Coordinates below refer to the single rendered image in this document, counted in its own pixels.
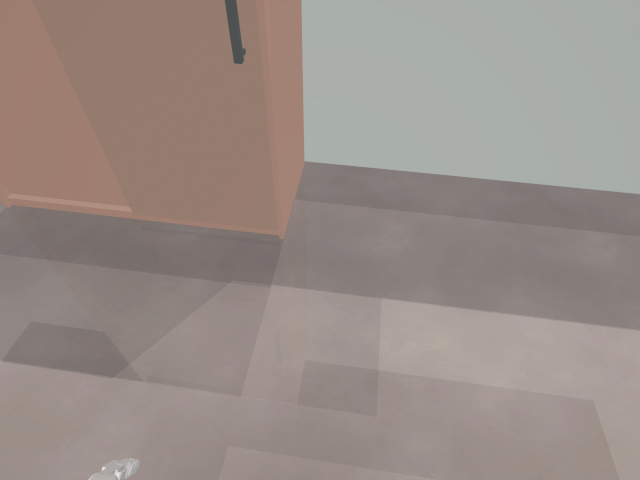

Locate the handle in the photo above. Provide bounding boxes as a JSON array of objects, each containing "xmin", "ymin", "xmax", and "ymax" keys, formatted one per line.
[{"xmin": 225, "ymin": 0, "xmax": 246, "ymax": 64}]

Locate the left robot hand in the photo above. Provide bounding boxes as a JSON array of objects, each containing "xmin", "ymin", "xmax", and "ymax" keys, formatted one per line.
[{"xmin": 88, "ymin": 458, "xmax": 140, "ymax": 480}]

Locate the wardrobe door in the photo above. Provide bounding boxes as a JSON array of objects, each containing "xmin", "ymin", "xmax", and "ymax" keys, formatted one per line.
[
  {"xmin": 32, "ymin": 0, "xmax": 278, "ymax": 231},
  {"xmin": 0, "ymin": 0, "xmax": 129, "ymax": 207}
]

